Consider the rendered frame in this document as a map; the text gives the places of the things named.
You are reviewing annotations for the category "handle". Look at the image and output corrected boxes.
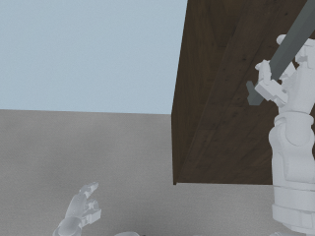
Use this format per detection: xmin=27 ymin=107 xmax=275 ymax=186
xmin=246 ymin=0 xmax=315 ymax=106

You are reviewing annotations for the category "left robot hand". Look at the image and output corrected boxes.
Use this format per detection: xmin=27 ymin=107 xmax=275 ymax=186
xmin=65 ymin=182 xmax=101 ymax=227

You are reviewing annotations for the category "robot right forearm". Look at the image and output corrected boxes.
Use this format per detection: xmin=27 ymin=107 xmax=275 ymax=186
xmin=269 ymin=110 xmax=315 ymax=236

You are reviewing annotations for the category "wardrobe door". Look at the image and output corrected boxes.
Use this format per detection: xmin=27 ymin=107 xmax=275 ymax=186
xmin=177 ymin=0 xmax=315 ymax=185

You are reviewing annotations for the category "robot left forearm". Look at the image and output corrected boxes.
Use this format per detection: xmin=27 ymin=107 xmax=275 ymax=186
xmin=52 ymin=216 xmax=83 ymax=236

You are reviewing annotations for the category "right robot hand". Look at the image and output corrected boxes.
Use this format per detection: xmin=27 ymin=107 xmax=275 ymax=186
xmin=255 ymin=34 xmax=315 ymax=114

